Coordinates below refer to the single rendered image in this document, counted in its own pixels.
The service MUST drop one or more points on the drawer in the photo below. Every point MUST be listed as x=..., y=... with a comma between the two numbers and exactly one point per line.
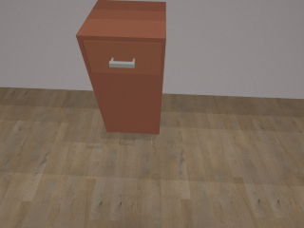
x=147, y=56

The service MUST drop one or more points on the cabinet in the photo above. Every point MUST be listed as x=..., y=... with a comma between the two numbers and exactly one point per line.
x=128, y=102

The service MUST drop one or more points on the handle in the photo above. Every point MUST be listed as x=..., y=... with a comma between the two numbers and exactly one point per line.
x=122, y=64

